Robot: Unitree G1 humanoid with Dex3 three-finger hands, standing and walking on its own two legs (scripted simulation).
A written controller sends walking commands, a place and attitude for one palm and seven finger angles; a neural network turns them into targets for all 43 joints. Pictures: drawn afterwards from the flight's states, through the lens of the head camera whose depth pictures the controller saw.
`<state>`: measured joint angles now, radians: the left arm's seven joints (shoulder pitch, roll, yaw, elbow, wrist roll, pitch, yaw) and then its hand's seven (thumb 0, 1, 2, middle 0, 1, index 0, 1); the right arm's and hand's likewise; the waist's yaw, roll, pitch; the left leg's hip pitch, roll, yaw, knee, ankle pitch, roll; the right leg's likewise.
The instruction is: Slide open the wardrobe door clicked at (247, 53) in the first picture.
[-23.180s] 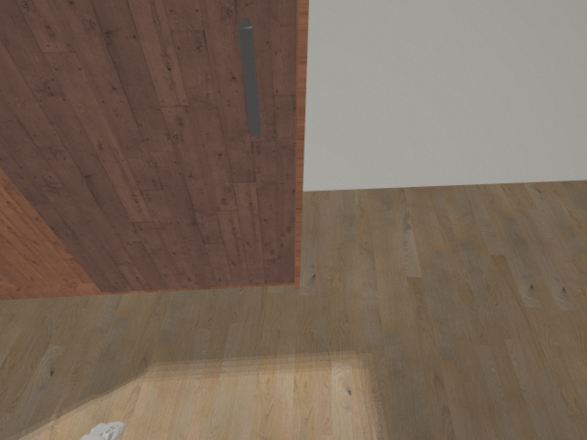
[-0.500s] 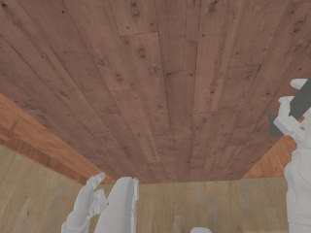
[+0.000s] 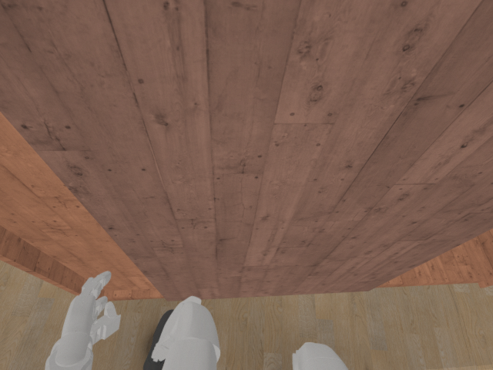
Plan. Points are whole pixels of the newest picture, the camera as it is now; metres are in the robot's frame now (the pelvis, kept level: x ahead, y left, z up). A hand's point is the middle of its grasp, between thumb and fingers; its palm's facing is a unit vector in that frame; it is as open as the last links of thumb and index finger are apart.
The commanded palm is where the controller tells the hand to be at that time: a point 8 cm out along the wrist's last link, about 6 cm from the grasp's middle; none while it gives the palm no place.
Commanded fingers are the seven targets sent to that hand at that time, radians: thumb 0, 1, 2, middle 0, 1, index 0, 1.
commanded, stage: stop walking and hold the door there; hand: right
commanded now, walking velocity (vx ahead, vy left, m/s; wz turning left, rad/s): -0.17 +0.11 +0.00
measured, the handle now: out of the picture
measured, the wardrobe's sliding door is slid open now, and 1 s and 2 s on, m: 0.48 0.48 0.48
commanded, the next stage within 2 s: none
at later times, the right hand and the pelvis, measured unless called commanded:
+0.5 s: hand out of the picture +0.29 -0.35 +0.19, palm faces +0.54 +0.83 -0.17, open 7.2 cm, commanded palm +0.24 -0.35 +0.15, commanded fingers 0.00 -0.90 -0.90 0.45 1.40 0.45 1.40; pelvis +0.00 -0.08 +0.06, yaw +6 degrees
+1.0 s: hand out of the picture +0.29 -0.35 +0.19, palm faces +0.44 +0.88 -0.17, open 6.9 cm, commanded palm +0.24 -0.35 +0.15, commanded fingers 0.00 -0.90 -0.90 0.45 1.40 0.45 1.40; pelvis -0.02 -0.13 +0.08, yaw +8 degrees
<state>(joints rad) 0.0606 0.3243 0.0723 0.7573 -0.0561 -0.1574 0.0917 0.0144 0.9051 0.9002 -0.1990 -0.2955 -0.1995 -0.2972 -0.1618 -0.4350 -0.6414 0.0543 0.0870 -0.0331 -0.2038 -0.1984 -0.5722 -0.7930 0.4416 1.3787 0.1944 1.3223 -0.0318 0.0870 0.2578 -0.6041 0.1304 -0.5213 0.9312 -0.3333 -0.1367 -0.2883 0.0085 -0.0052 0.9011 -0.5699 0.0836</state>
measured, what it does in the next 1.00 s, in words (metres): steps to the right: left foot, then left foot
